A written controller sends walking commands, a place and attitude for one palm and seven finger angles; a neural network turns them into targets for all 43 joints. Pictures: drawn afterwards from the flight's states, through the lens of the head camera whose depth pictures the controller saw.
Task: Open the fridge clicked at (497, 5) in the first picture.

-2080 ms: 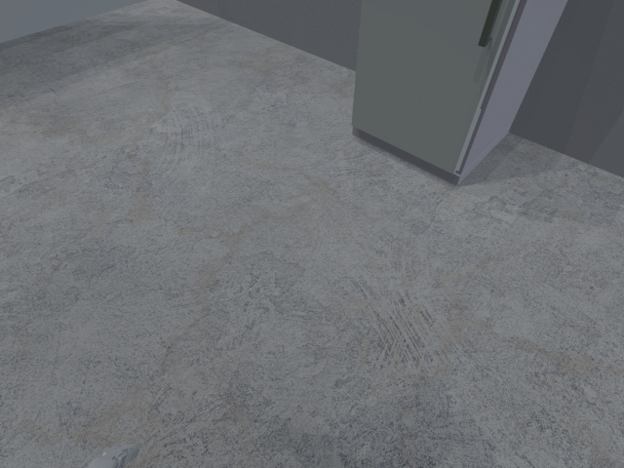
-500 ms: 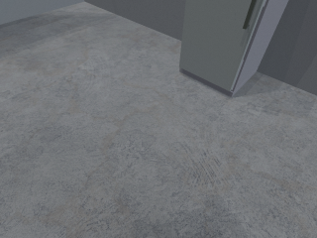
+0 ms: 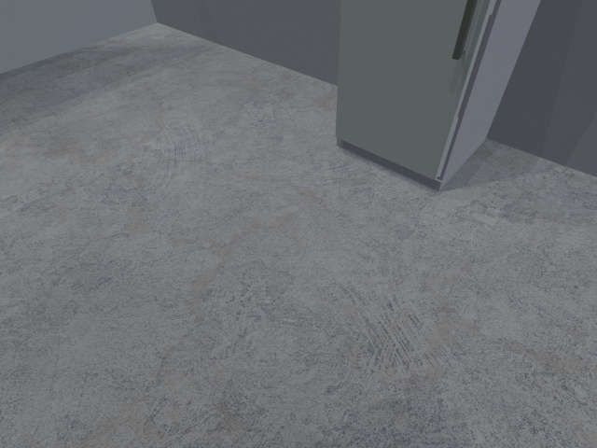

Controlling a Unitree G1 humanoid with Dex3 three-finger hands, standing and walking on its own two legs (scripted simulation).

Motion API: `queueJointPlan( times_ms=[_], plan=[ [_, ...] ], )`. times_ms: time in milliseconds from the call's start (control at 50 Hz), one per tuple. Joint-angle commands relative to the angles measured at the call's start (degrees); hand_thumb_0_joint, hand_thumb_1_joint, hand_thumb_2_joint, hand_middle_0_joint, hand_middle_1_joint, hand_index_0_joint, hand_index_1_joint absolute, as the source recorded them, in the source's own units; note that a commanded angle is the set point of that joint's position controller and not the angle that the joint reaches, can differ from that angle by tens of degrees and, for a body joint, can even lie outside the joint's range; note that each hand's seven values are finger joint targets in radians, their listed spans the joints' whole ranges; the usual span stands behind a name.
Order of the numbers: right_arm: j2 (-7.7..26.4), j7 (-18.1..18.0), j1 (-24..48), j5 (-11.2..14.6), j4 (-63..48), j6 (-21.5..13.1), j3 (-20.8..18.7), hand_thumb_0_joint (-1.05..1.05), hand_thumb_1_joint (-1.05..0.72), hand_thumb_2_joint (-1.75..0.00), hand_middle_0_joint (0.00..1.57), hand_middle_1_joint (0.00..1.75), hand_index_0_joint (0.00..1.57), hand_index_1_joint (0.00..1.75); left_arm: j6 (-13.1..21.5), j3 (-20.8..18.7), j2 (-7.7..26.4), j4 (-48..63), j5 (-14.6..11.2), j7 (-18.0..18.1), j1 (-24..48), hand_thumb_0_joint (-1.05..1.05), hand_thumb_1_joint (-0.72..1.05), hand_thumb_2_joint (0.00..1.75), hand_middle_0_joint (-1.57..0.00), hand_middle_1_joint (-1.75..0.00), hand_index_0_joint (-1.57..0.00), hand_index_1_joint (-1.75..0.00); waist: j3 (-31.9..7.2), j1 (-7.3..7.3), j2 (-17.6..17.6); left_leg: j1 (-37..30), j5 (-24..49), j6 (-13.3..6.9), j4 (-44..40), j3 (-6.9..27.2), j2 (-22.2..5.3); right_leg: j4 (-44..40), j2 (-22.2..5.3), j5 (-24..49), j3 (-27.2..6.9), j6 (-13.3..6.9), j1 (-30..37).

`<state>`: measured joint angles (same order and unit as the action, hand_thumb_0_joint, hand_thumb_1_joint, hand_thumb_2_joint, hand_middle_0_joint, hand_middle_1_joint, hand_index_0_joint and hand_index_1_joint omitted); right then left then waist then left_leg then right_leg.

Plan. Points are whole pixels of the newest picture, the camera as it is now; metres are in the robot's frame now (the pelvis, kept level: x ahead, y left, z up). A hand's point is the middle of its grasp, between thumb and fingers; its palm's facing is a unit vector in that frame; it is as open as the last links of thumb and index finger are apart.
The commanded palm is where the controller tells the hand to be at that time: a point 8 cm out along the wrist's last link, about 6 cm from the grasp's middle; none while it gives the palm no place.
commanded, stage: walk to a spot facing it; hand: right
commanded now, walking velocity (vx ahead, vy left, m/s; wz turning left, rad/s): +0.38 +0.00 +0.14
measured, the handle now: out of the picture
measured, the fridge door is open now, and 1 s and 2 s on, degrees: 0 0 0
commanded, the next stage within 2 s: turn to face it in 1.80 s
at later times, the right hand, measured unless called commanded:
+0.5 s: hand (388, 349) +0.34 -0.14 -0.18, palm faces -0.07 +0.98 -0.17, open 7.4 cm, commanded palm none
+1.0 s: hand (414, 308) +0.43 -0.21 -0.18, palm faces -0.02 +0.99 -0.12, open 7.4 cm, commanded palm none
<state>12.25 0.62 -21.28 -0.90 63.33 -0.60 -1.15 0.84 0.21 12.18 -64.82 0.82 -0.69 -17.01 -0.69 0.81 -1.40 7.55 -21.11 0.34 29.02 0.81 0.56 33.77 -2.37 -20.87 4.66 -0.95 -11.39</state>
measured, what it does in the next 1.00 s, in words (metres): walks ahead: left foot, then right foot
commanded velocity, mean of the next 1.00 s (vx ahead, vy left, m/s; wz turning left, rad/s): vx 0.38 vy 0.00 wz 0.06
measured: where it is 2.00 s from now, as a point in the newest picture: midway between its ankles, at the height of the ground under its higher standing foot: (303, 290)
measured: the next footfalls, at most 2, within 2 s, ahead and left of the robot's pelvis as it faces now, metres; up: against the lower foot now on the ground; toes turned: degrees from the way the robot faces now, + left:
left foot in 0.42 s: +0.33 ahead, +0.12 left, +0.00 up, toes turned +12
right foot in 0.84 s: +0.50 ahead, -0.11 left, +0.00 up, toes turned -8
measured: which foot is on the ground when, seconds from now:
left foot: down 0.00-0.02, up 0.04-0.40, down 0.42-0.86, up 0.88-1.00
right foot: down 0.00-0.44, up 0.46-0.82, down 0.84-1.00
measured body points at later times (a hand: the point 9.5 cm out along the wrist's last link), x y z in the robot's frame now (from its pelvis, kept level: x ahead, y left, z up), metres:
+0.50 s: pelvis +0.21 +0.03 -0.02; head +0.25 +0.02 +0.43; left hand +0.06 +0.21 -0.16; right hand +0.34 -0.19 -0.17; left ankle +0.29 +0.11 -0.73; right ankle +0.03 -0.10 -0.64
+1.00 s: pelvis +0.44 -0.03 +0.01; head +0.46 -0.06 +0.46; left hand +0.48 +0.21 -0.12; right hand +0.43 -0.26 -0.16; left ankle +0.36 +0.10 -0.63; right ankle +0.46 -0.11 -0.73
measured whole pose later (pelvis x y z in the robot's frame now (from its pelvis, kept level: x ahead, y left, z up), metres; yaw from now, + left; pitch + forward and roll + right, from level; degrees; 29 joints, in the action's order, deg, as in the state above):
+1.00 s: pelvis +0.44 -0.03 +0.01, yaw +5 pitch -1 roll +2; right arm 10.5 0.9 -19.4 -1.4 64.3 -1.3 -3.7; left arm 5.6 -2.9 8.1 -58.5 1.2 1.1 -12.8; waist 2.4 0.3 -2.4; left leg 24.1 -20.2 -0.9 68.7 -3.7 -3.4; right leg 30.3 -4.7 -15.6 12.2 -2.8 -14.2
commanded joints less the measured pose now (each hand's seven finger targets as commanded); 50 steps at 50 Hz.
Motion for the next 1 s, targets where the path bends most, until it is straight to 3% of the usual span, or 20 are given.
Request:
queueJointPlan(
  times_ms=[0, 60, 100, 220, 280, 360, 380, 400, 420, 440, 480, 560, 620, 740, 800, 820, 840, 860, 920, 980],
  plan=[
    [4.33, -0.62, 9.65, -0.08, -7.44, -2.01, -0.96, 0.0, -0.9, -0.9, 0.2, 0.3, 0.2, 0.3, 3.04, -4.05, 13.1, -2.12, 0.64, 1.79, -19.75, 0.0, 0.9, 0.9, -0.2, -0.3, -0.2, -0.3, 5.54, -8.81, 20.07, 32.96, -10.97, -2.16, 28.55, -3.44, 1.25, -21.78, -21.5, 9.9, -28.01, -8.35, 20.4],
    [3.38, -0.22, 9.68, -0.47, -5.98, -1.83, -1.79, 0.0, -0.9, -0.9, 0.2, 0.3, 0.2, 0.3, 3.63, -2.09, 5.82, -1.15, 0.42, 2.76, -15.73, 0.0, 0.9, 0.9, -0.2, -0.3, -0.2, -0.3, 11.17, -5.36, 5.57, 35.75, -3.32, -2.01, 37.57, 0.3, -5.05, -20.22, -19.92, 25.25, -19.49, -9.91, 15.61],
    [1.91, 0.58, 9.18, -0.55, -5.49, -1.42, -1.71, 0.0, -0.9, -0.9, 0.2, 0.3, 0.2, 0.3, 4.38, -2.11, 4.54, -0.85, 0.33, 3.0, -14.44, 0.0, 0.9, 0.9, -0.2, -0.3, -0.2, -0.3, 10.53, -3.7, 4.19, 34.69, 0.39, -1.15, 37.56, -1.4, -5.79, -21.05, -16.85, 27.25, -13.33, -8.68, 14.54],
    [-1.42, 1.48, 14.87, -0.31, -8.21, -0.48, -1.24, 0.0, -0.9, -0.9, 0.2, 0.3, 0.2, 0.3, 5.02, -1.61, 1.2, -2.47, 0.12, 3.42, -16.26, 0.0, 0.9, 0.9, -0.2, -0.3, -0.2, -0.3, 13.34, -2.44, 9.33, 30.15, 12.29, -0.74, 21.09, -8.65, -4.84, -24.8, -9.71, 33.61, -0.65, -4.79, 9.99],
    [-1.43, 1.18, 16.47, -0.04, -8.89, -0.99, -1.27, 0.0, -0.9, -0.9, 0.2, 0.3, 0.2, 0.3, 4.7, -2.0, 2.51, -3.66, 0.22, 3.56, -17.38, 0.0, 0.9, 0.9, -0.2, -0.3, -0.2, -0.3, 11.96, -2.44, 10.32, 22.18, 11.1, -2.7, 11.06, -11.04, -1.88, -21.53, -11.37, 46.67, 0.77, -6.1, 11.99],
    [1.92, 0.3, 0.82, -0.81, -4.29, -2.0, -2.7, 0.0, -0.9, -0.9, 0.2, 0.3, 0.2, 0.3, 4.27, -3.16, 5.15, -3.37, -0.14, 3.38, -14.84, 0.0, 0.9, 0.9, -0.2, -0.3, -0.2, -0.3, 0.92, 5.0, 9.06, 1.43, 12.8, -5.86, 4.64, -11.91, 2.03, 0.44, -10.7, 59.94, 3.14, -3.84, 12.47],
    [5.17, -0.09, -7.44, -1.2, -1.96, -2.73, -3.75, 0.0, -0.9, -0.9, 0.2, 0.3, 0.2, 0.3, 4.25, -3.3, 4.63, -2.5, -0.41, 2.87, -13.44, 0.0, 0.9, 0.9, -0.2, -0.3, -0.2, -0.3, -3.8, 8.89, 6.49, -12.09, 15.46, -7.61, 2.27, -6.78, -2.49, 13.78, -9.43, 48.28, 3.49, -2.24, 3.49],
    [10.97, -1.03, -12.56, -1.38, -1.1, -3.15, -5.11, 0.0, -0.9, -0.9, 0.2, 0.3, 0.2, 0.3, 4.34, -2.73, 0.42, -1.11, -1.28, 2.2, -16.29, 0.0, 0.9, 0.9, -0.2, -0.3, -0.2, -0.3, -10.69, 9.3, -7.0, -24.4, 16.4, -13.79, -0.81, 15.54, -18.65, 34.19, -1.59, 10.89, 3.83, -0.55, -11.9],
    [13.74, -1.24, -12.36, -0.14, -0.57, -2.94, -5.65, 0.0, -0.9, -0.9, 0.2, 0.3, 0.2, 0.3, 4.22, -2.78, -0.78, 0.46, -1.34, 2.33, -15.2, 0.0, 0.9, 0.9, -0.2, -0.3, -0.2, -0.3, -11.6, 7.09, -8.89, -22.04, 13.97, -18.43, -9.54, 32.97, -27.73, 49.89, 2.01, -10.79, -1.98, -1.0, -19.26],
    [12.08, -1.4, -6.17, 0.43, -2.22, -2.54, -5.46, 0.0, -0.9, -0.9, 0.2, 0.3, 0.2, 0.3, 3.91, -3.2, -0.37, 1.13, -1.26, 2.16, -11.94, 0.0, 0.9, 0.9, -0.2, -0.3, -0.2, -0.3, -3.63, 5.69, -4.22, -13.44, 1.75, -17.98, -14.22, 29.13, -26.75, 51.71, -1.93, -6.5, -5.44, -2.2, -21.32],
    [6.57, -1.47, 2.09, 0.16, -4.06, -3.04, -3.51, 0.0, -0.9, -0.9, 0.2, 0.3, 0.2, 0.3, 3.12, -3.26, -1.36, 2.36, -0.23, 1.51, -7.14, 0.0, 0.9, 0.9, -0.2, -0.3, -0.2, -0.3, 4.24, 1.68, 0.71, 3.99, -2.16, -13.47, -16.59, 20.4, -22.7, 47.46, -5.99, 0.58, -6.14, -1.51, -20.92],
    [3.02, -1.62, 6.32, -0.62, -4.63, -3.8, -2.23, 0.0, -0.9, -0.9, 0.2, 0.3, 0.2, 0.3, 0.39, -3.0, -4.04, 1.97, 0.68, 0.98, -10.62, 0.0, 0.9, 0.9, -0.2, -0.3, -0.2, -0.3, 6.25, -4.01, -0.77, 17.03, 4.37, -9.34, -18.51, 3.43, -16.43, 34.66, -7.52, 3.13, -3.37, 0.91, -14.45],
    [3.46, -1.34, 6.14, -0.58, -4.36, -4.02, -2.41, 0.0, -0.9, -0.9, 0.2, 0.3, 0.2, 0.3, 0.12, -3.15, -4.08, 4.53, 0.56, 0.05, -6.53, 0.0, 0.9, 0.9, -0.2, -0.3, -0.2, -0.3, 7.1, -4.08, -4.83, 18.56, 3.92, -9.1, -19.75, -0.7, -13.91, 22.63, -7.97, 8.21, -1.06, 2.27, -13.14],
    [5.79, -0.94, 0.99, -0.8, -3.27, -3.86, -3.04, 0.0, -0.9, -0.9, 0.2, 0.3, 0.2, 0.3, 1.98, -3.52, -1.37, 8.9, 0.54, -1.13, 4.95, 0.0, 0.9, 0.9, -0.2, -0.3, -0.2, -0.3, 7.01, -0.25, -3.68, 7.8, 4.12, -9.06, -16.17, 1.42, -15.32, 6.26, -5.5, 8.61, 2.24, 1.91, -12.69],
    [5.77, -0.99, 0.14, -0.48, -2.84, -3.47, -3.25, 0.0, -0.9, -0.9, 0.2, 0.3, 0.2, 0.3, 3.0, -4.21, 1.4, 7.26, 0.73, -0.62, -0.47, 0.0, 0.9, 0.9, -0.2, -0.3, -0.2, -0.3, 3.26, -3.2, 2.42, 7.84, 11.77, -7.21, -4.86, -1.45, -13.24, -2.84, -3.02, 8.75, 4.31, 1.3, 0.95],
    [3.94, -0.74, -0.45, -0.2, -3.3, -3.43, -2.96, 0.0, -0.9, -0.9, 0.2, 0.3, 0.2, 0.3, 3.47, -5.13, 5.43, 5.19, 1.2, -0.01, -7.96, 0.0, 0.9, 0.9, -0.2, -0.3, -0.2, -0.3, -1.07, -6.25, 11.26, 13.15, 14.12, -4.86, 9.56, -5.25, -8.75, -7.77, -7.3, 5.62, -3.26, -1.01, 12.6],
    [0.69, -0.21, -0.81, 0.37, -4.73, -3.49, -2.32, 0.0, -0.9, -0.9, 0.2, 0.3, 0.2, 0.3, 3.73, -6.77, 12.22, 3.4, 1.73, 0.51, -15.86, 0.0, 0.9, 0.9, -0.2, -0.3, -0.2, -0.3, -4.91, -8.12, 25.46, 25.26, -4.83, -1.44, 29.13, -11.24, -1.25, -15.43, -22.23, 6.4, -23.52, -6.49, 21.41],
    [2.27, -0.46, 2.96, -0.26, -6.49, -3.63, -2.44, 0.0, -0.9, -0.9, 0.2, 0.3, 0.2, 0.3, 3.01, -6.33, 11.93, 2.6, 1.23, 1.03, -17.02, 0.0, 0.9, 0.9, -0.2, -0.3, -0.2, -0.3, -3.44, -8.38, 20.32, 30.5, -11.83, -1.97, 38.96, -4.74, -1.47, -19.32, -25.83, 5.99, -28.46, -9.29, 20.63],
    [2.05, 0.25, 6.33, -0.6, -4.81, -3.28, -3.12, 0.0, -0.9, -0.9, 0.2, 0.3, 0.2, 0.3, 4.03, -4.18, 4.62, 4.44, 0.88, 1.85, -7.83, 0.0, 0.9, 0.9, -0.2, -0.3, -0.2, -0.3, 2.12, -4.65, 7.84, 31.5, 1.09, -1.4, 44.21, -1.15, -7.52, -19.37, -20.69, 17.5, -15.44, -6.31, 11.43],
    [-0.91, 0.26, 2.94, -0.96, -3.22, -1.44, -2.96, 0.0, -0.9, -0.9, 0.2, 0.3, 0.2, 0.3, 4.86, -3.83, 1.99, 4.02, 0.66, 2.25, -6.09, 0.0, 0.9, 0.9, -0.2, -0.3, -0.2, -0.3, 2.55, -1.5, 6.76, 27.91, 6.54, -0.08, 42.24, -1.66, -7.65, -20.91, -16.61, 22.43, -5.01, -4.35, 7.18]
  ],
)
